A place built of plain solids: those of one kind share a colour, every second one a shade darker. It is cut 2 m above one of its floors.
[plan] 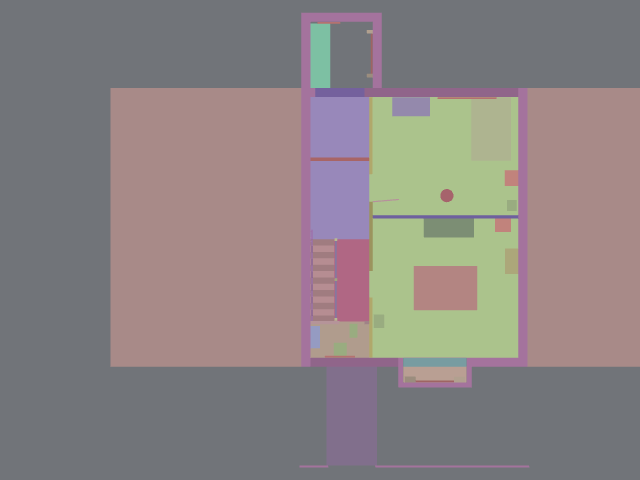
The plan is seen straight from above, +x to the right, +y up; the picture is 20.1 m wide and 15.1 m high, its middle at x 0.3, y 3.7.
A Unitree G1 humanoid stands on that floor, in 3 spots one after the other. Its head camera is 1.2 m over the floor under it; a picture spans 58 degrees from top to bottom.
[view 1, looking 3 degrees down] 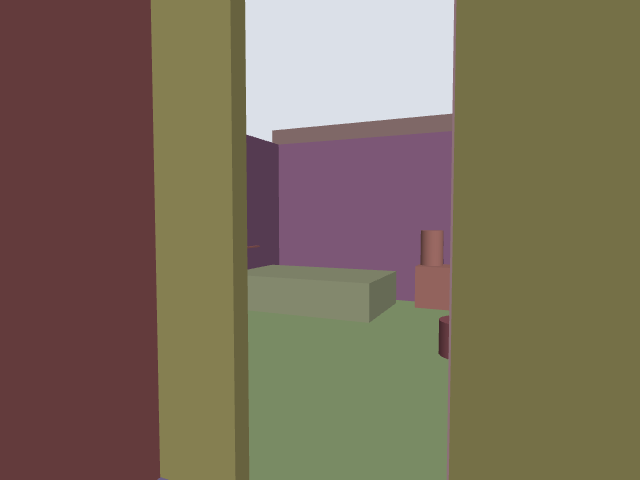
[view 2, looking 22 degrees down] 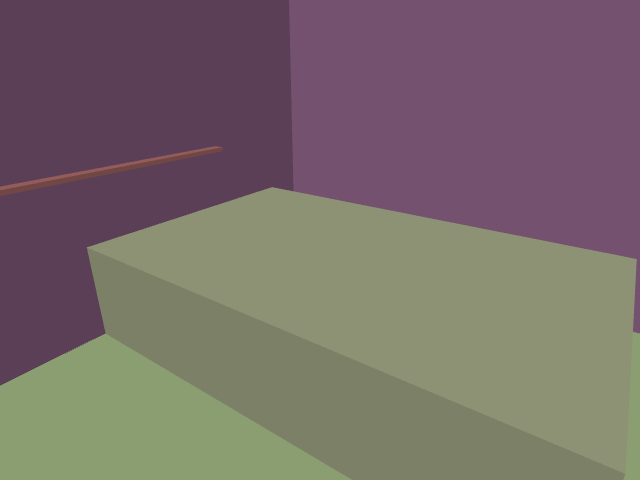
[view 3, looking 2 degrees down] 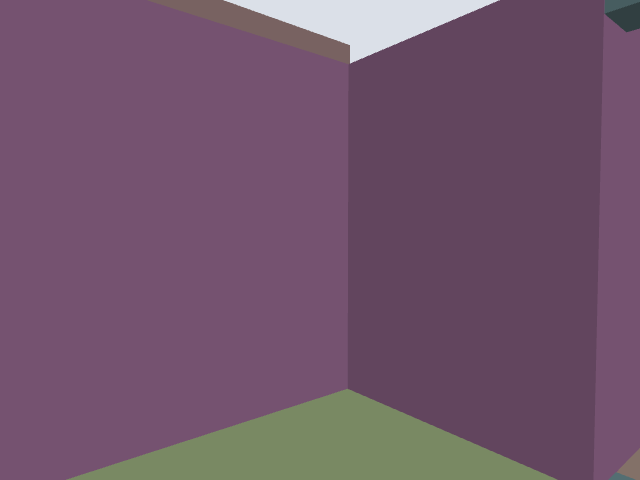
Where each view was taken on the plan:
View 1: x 0.38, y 4.72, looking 24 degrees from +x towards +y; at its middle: wall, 6.76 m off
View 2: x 4.21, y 6.33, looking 35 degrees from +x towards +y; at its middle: bed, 2.00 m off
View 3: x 4.21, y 2.15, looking -39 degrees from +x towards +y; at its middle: wall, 3.00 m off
